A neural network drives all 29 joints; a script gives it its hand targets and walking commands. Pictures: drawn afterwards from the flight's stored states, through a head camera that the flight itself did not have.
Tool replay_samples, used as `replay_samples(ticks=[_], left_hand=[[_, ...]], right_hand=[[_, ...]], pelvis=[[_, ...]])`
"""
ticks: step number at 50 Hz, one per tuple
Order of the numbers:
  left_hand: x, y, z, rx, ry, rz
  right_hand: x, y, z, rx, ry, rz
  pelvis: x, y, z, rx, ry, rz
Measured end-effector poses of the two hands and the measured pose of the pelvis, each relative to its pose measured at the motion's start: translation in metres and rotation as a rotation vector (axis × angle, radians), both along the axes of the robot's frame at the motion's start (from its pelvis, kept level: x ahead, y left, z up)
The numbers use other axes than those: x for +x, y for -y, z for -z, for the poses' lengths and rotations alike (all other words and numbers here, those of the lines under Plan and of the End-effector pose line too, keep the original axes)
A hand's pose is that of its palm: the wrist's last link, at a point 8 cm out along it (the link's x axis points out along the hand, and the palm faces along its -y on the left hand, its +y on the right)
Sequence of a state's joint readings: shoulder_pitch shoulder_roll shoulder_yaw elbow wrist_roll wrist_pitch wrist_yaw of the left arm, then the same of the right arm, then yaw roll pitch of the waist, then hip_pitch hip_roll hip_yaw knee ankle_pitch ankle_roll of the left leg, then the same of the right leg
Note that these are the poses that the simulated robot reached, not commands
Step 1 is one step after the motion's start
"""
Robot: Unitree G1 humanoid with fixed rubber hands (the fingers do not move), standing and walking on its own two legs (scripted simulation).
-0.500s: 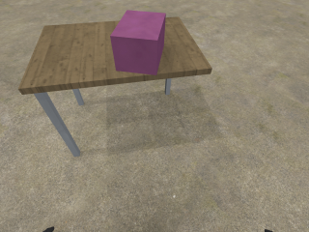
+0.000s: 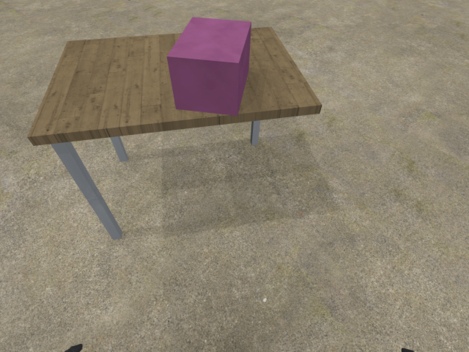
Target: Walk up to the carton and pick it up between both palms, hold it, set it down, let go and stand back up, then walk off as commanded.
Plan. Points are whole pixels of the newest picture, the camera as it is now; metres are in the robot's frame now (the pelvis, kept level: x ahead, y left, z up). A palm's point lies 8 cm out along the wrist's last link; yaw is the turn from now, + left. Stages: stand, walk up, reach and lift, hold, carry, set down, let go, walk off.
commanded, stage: stand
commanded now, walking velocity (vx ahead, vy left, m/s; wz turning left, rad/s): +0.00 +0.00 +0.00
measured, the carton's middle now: (214, 64) +0.94 +0.02 +0.00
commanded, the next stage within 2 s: none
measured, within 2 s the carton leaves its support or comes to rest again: neither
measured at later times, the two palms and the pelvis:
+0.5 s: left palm out of the picture +0.11 +0.31 -0.11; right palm out of the picture +0.06 -0.30 -0.11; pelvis +0.00 +0.00 +0.00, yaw +0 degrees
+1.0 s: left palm out of the picture +0.11 +0.31 -0.11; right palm out of the picture +0.06 -0.31 -0.11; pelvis +0.00 +0.00 +0.00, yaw +0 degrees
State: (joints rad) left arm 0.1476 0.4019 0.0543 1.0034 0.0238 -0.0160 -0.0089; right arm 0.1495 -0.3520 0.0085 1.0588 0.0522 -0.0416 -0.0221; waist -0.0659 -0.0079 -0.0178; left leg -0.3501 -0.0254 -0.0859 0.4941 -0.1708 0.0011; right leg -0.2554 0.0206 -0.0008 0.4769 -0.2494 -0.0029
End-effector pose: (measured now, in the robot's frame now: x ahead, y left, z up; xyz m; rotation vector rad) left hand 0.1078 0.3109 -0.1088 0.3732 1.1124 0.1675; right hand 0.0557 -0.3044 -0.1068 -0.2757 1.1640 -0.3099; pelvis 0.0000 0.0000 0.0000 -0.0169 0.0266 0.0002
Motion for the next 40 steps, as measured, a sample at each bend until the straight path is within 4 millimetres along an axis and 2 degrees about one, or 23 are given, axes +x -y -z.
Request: replay_samples(ticks=[40], left_hand=[[0.0029,0.0004,-0.0015,0.001,0.009,-0.001]], right_hand=[[0.0021,0.0005,0.0001,0.001,0.005,0.001]], pelvis=[[0.0015,0.0006,-0.0001,0.001,-0.002,0.000]])
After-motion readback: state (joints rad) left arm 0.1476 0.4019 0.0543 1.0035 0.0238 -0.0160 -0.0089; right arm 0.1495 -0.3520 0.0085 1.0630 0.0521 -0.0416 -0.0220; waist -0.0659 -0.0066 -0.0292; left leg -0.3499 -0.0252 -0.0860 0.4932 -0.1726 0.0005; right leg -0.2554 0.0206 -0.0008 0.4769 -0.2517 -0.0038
